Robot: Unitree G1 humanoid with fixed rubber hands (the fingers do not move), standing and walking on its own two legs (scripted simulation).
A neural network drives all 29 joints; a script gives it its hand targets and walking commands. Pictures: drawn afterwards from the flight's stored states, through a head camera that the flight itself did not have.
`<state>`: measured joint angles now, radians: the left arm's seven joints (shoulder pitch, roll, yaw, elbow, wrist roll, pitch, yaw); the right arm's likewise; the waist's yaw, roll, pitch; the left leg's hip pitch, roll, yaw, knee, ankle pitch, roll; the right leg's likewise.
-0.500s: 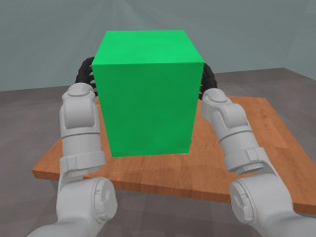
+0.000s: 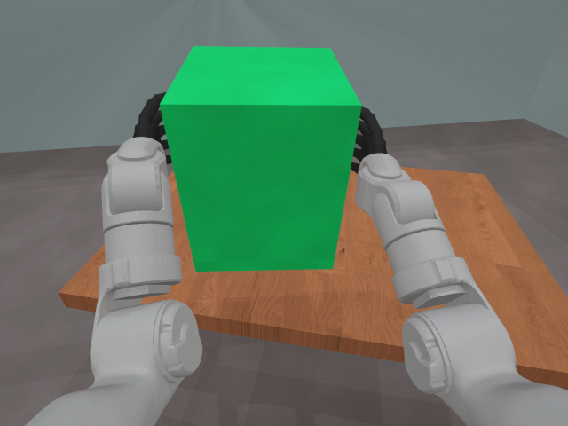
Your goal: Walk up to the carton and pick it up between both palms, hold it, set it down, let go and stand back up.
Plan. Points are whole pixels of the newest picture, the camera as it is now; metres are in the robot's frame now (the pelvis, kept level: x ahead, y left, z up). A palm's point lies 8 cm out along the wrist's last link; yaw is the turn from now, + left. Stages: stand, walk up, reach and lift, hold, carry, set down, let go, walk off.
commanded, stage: hold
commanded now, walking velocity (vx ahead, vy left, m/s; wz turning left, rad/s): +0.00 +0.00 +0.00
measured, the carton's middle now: (263, 158) +0.41 +0.00 +0.26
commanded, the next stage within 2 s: none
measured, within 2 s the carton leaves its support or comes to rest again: neither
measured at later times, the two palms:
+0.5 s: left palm (144, 152) +0.39 +0.15 +0.29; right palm (364, 159) +0.36 -0.14 +0.27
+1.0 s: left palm (146, 153) +0.38 +0.15 +0.29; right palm (369, 162) +0.35 -0.14 +0.27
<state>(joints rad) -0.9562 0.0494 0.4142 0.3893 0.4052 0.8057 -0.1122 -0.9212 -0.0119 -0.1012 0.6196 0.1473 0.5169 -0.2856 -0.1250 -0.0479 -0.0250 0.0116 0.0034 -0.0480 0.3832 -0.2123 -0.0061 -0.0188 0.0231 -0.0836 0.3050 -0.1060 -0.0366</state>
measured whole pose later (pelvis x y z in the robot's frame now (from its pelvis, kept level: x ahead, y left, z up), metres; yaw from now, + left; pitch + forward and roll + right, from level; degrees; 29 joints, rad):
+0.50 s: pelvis +0.02 +0.02 +0.00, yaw -1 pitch -12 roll -2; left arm -0.87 0.03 0.36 0.25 0.41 0.87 -0.11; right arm -0.86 -0.05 -0.03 0.53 0.24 0.55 -0.30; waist -0.14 -0.06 -0.02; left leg 0.07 0.00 -0.02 0.39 -0.25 0.02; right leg 0.05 0.02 -0.06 0.28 -0.12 -0.01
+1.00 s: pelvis +0.01 +0.02 +0.00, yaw -1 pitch -13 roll -2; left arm -0.87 -0.01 0.38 0.24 0.43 0.88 -0.10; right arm -0.87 -0.07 -0.03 0.54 0.23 0.56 -0.28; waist -0.13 -0.03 -0.01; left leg 0.08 0.00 -0.01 0.39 -0.25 0.02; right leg 0.06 0.02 -0.05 0.28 -0.12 -0.01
